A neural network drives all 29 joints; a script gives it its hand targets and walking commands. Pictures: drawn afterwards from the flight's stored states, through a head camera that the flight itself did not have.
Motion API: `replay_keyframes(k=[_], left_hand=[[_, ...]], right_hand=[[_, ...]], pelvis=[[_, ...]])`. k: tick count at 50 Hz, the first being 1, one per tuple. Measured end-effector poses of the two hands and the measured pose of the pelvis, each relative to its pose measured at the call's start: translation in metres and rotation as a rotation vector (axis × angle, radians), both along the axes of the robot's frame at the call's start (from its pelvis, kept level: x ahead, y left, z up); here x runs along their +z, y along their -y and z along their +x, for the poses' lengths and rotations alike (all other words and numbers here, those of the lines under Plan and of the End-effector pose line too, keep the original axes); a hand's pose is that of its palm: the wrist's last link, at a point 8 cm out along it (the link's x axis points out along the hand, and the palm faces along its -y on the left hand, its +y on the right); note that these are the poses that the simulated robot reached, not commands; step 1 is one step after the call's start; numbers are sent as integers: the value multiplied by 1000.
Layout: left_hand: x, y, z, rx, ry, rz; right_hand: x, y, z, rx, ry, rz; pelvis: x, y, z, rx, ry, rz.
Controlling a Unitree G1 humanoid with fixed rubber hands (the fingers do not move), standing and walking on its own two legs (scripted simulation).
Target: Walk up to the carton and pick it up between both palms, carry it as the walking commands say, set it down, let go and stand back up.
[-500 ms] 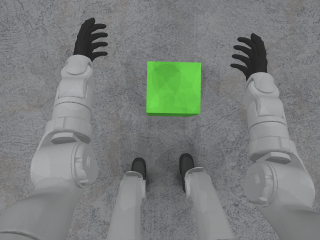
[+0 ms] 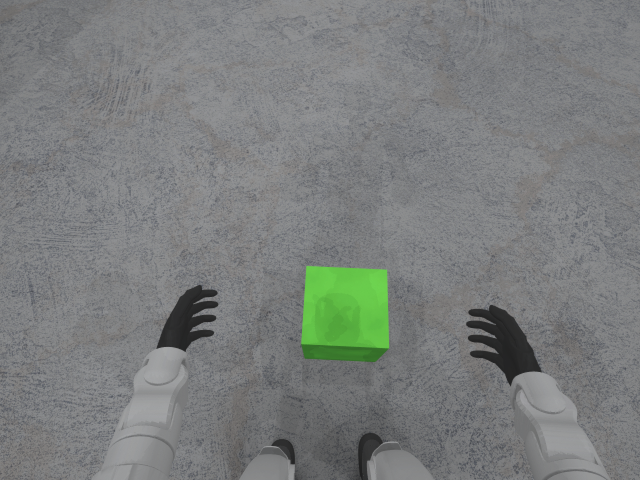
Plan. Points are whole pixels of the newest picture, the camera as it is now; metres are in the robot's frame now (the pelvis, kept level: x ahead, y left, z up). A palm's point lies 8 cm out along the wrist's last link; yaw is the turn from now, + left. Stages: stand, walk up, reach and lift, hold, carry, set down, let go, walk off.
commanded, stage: let go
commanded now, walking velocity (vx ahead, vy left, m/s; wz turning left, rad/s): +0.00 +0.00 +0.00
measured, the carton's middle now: (343, 317) +0.45 -0.05 -0.63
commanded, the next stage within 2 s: stand in 0.74 s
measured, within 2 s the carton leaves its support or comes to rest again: neither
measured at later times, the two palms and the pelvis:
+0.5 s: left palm (120, 430) +0.19 +0.24 -0.04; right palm (538, 420) +0.19 -0.22 -0.04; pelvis +0.03 +0.01 +0.02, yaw +0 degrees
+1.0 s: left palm (81, 456) +0.17 +0.29 -0.06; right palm (581, 433) +0.18 -0.28 -0.06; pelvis +0.04 +0.00 +0.02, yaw +0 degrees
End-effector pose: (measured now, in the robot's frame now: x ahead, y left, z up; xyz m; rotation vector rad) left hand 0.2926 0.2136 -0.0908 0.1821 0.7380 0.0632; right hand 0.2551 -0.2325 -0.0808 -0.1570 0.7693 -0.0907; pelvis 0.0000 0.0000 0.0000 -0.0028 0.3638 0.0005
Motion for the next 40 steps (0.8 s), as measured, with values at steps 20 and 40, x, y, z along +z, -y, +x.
replay_keyframes(k=[20, 40], left_hand=[[51, -33, -106, 27, -43, 1], [38, -28, -105, 15, -86, 68]], right_hand=[[38, -10, -69, 36, -21, 2], [31, 15, -66, -19, -71, -89]], pelvis=[[26, -9, 29, -5, 392, 3], [21, -2, 36, -11, 405, 0]])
